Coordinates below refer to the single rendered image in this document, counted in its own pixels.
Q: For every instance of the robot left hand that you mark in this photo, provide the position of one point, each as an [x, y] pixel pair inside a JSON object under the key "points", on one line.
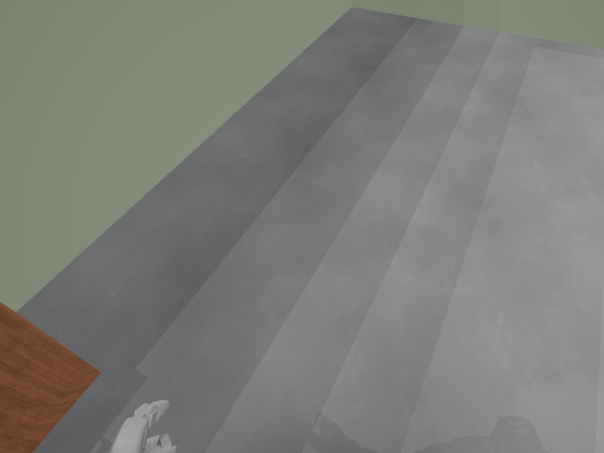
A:
{"points": [[132, 435]]}

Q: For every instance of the cabinet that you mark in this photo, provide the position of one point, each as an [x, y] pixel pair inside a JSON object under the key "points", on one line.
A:
{"points": [[40, 380]]}

